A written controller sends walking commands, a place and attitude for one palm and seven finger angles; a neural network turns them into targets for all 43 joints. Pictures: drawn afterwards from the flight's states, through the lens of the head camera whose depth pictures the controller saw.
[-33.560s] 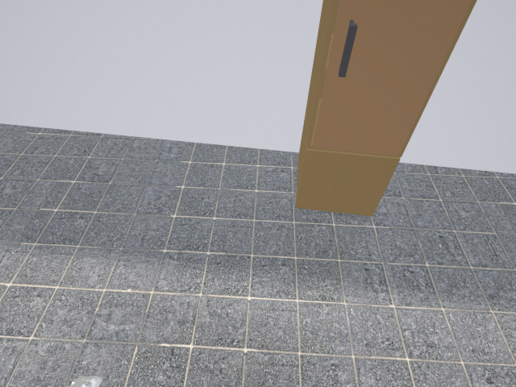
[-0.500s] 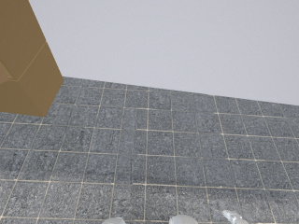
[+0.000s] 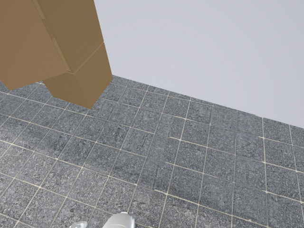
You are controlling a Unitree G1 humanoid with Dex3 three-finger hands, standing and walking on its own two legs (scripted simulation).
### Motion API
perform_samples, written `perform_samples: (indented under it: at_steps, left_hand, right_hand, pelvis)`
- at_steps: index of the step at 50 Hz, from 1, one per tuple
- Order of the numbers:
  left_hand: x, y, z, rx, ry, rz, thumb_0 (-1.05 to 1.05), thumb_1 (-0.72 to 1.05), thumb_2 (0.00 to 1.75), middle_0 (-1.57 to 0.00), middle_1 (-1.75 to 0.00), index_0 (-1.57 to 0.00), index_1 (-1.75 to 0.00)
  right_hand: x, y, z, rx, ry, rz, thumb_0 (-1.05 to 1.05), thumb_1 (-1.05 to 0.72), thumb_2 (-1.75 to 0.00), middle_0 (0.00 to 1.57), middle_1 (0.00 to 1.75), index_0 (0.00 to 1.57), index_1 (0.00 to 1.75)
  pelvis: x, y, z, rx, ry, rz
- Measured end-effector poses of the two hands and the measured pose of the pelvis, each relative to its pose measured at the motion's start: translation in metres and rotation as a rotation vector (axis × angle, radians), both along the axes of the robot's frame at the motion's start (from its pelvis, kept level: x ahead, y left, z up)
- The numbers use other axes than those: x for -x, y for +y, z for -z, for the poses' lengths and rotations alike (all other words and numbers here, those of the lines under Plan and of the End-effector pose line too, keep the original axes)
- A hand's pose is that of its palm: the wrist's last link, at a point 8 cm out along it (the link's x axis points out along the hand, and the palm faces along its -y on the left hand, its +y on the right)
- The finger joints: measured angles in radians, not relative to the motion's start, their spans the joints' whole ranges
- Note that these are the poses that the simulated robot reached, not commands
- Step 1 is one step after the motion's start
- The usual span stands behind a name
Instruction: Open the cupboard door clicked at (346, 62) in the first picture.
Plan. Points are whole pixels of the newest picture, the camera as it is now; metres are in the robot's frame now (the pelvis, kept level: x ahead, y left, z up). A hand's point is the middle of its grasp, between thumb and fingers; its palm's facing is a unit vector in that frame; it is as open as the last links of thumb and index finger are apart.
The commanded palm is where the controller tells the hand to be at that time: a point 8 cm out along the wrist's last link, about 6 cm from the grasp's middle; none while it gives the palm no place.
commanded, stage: turn to face it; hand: left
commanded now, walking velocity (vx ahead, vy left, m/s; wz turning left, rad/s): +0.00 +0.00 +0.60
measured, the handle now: out of the picture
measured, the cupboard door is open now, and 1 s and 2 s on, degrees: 50 50 50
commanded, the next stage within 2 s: take the last steps up to it in 0.64 s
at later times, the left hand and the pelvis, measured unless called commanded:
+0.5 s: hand out of the picture +0.06 +0.22 -0.16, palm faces +0.26 -0.92 -0.28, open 7.4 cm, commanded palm none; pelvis +0.02 -0.01 -0.01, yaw +14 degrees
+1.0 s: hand out of the picture -0.05 +0.19 -0.19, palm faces +0.47 -0.86 -0.20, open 7.4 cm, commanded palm none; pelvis +0.04 +0.01 -0.01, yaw +25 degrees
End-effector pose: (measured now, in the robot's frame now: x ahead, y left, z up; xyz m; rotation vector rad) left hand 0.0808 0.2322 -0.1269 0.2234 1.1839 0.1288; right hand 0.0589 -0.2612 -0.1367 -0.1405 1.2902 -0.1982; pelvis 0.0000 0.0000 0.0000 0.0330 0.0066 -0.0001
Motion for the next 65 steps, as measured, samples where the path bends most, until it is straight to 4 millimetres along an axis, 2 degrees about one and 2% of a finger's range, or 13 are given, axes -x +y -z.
perform_samples:
  at_steps: [8, 11, 16, 20, 25, 29, 34, 38, 46, 49, 52, 56, 65]
  left_hand:
    - [0.059, 0.041, 0.035, 0.025, 0.099, -0.174, 0.01, 0.91, 0.90, -0.20, -0.30, -0.20, -0.30]
    - [0.068, 0.055, 0.034, 0.004, 0.133, -0.220, 0.01, 0.91, 0.90, -0.20, -0.30, -0.20, -0.30]
    - [0.062, 0.063, 0.016, -0.012, 0.087, -0.263, 0.01, 0.91, 0.90, -0.19, -0.30, -0.20, -0.30]
    - [0.051, 0.056, 0.005, -0.025, 0.041, -0.277, 0.01, 0.91, 0.90, -0.19, -0.30, -0.19, -0.30]
    - [0.038, 0.033, 0.000, -0.045, -0.013, -0.291, 0.01, 0.91, 0.90, -0.19, -0.30, -0.19, -0.30]
    - [0.042, 0.009, -0.003, -0.050, -0.029, -0.315, 0.01, 0.91, 0.90, -0.19, -0.30, -0.20, -0.30]
    - [0.063, -0.018, -0.003, -0.007, 0.018, -0.369, 0.01, 0.91, 0.90, -0.20, -0.30, -0.20, -0.30]
    - [0.086, -0.022, 0.001, 0.007, 0.058, -0.430, 0.01, 0.93, 0.90, -0.20, -0.30, -0.20, -0.30]
    - [0.146, -0.014, 0.027, 0.076, 0.159, -0.557, 0.01, 0.92, 0.90, -0.20, -0.30, -0.20, -0.30]
    - [0.157, -0.005, 0.032, 0.091, 0.215, -0.571, 0.01, 0.91, 0.90, -0.20, -0.30, -0.20, -0.30]
    - [0.145, 0.008, 0.025, 0.093, 0.208, -0.568, 0.01, 0.91, 0.90, -0.20, -0.30, -0.20, -0.30]
    - [0.108, 0.027, 0.014, 0.080, 0.131, -0.554, 0.01, 0.91, 0.90, -0.19, -0.30, -0.19, -0.30]
    - [-0.010, 0.054, 0.007, 0.035, -0.015, -0.456, 0.01, 0.91, 0.90, -0.19, -0.30, -0.19, -0.30]
  right_hand:
    - [-0.079, 0.032, -0.004, 0.057, -0.116, -0.196, 0.01, -0.91, -0.90, 0.20, 0.30, 0.20, 0.30]
    - [-0.091, 0.044, -0.010, 0.068, -0.144, -0.238, 0.01, -0.91, -0.90, 0.20, 0.30, 0.20, 0.30]
    - [-0.095, 0.053, -0.015, 0.054, -0.118, -0.286, 0.01, -0.91, -0.90, 0.20, 0.30, 0.21, 0.30]
    - [-0.094, 0.053, -0.010, 0.024, -0.089, -0.302, 0.01, -0.91, -0.90, 0.20, 0.30, 0.21, 0.30]
    - [-0.094, 0.039, 0.008, -0.020, -0.052, -0.308, 0.01, -0.91, -0.90, 0.20, 0.30, 0.21, 0.30]
    - [-0.099, 0.026, 0.019, -0.036, -0.018, -0.318, 0.01, -0.91, -0.90, 0.20, 0.30, 0.21, 0.30]
    - [-0.112, 0.021, 0.011, -0.032, 0.003, -0.348, 0.01, -0.91, -0.90, 0.20, 0.30, 0.20, 0.30]
    - [-0.125, 0.029, 0.004, -0.022, 0.008, -0.394, 0.01, -0.91, -0.90, 0.20, 0.30, 0.20, 0.30]
    - [-0.158, 0.077, -0.001, 0.006, -0.060, -0.532, 0.01, -0.91, -0.90, 0.20, 0.30, 0.20, 0.30]
    - [-0.160, 0.091, -0.004, 0.011, -0.093, -0.548, 0.01, -0.91, -0.90, 0.20, 0.30, 0.20, 0.30]
    - [-0.149, 0.097, -0.007, 0.011, -0.073, -0.539, 0.01, -0.91, -0.90, 0.20, 0.30, 0.20, 0.30]
    - [-0.128, 0.098, -0.005, 0.002, 0.016, -0.523, 0.01, -0.91, -0.90, 0.20, 0.30, 0.20, 0.30]
    - [-0.096, 0.083, 0.016, -0.029, 0.229, -0.424, 0.01, -0.91, -0.90, 0.20, 0.30, 0.21, 0.30]
  pelvis:
    - [-0.007, 0.021, 0.020, 0.018, 0.009, -0.110]
    - [-0.007, 0.023, 0.016, 0.024, 0.009, -0.134]
    - [-0.010, 0.021, 0.005, 0.037, 0.015, -0.176]
    - [-0.014, 0.013, 0.001, 0.041, 0.016, -0.208]
    - [-0.022, -0.008, 0.007, 0.024, 0.014, -0.252]
    - [-0.026, -0.019, 0.010, 0.014, 0.001, -0.292]
    - [-0.032, -0.025, 0.001, -0.001, -0.007, -0.335]
    - [-0.036, -0.025, -0.002, -0.006, -0.003, -0.370]
    - [-0.039, 0.001, 0.010, 0.021, -0.001, -0.431]
    - [-0.041, 0.011, 0.011, 0.017, -0.004, -0.428]
    - [-0.048, 0.020, 0.004, 0.023, -0.003, -0.439]
    - [-0.062, 0.030, -0.003, 0.027, -0.002, -0.450]
    - [-0.117, 0.041, 0.006, 0.002, -0.011, -0.441]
